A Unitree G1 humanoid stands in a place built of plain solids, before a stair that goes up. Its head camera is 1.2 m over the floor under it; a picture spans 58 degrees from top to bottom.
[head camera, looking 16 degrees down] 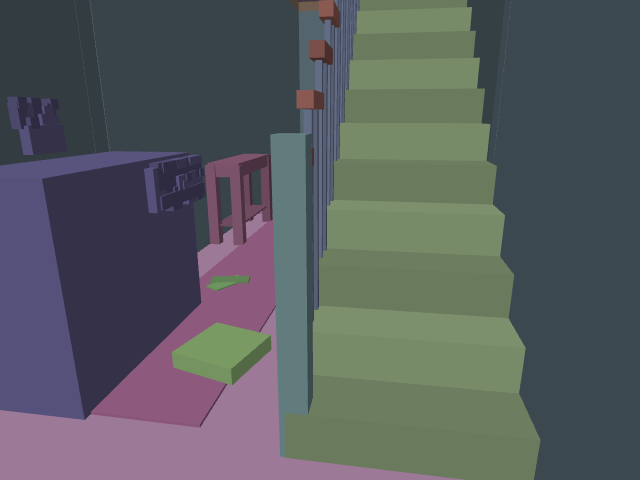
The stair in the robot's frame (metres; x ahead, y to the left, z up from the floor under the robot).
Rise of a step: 0.19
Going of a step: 0.25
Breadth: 0.85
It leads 9 degrees to the right of straight ahead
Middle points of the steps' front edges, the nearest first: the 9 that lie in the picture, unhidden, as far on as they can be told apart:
1.23 -0.29 0.19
1.47 -0.33 0.39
1.72 -0.37 0.58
1.96 -0.41 0.77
2.20 -0.45 0.97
2.45 -0.49 1.16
2.69 -0.53 1.35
2.93 -0.56 1.54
3.17 -0.60 1.74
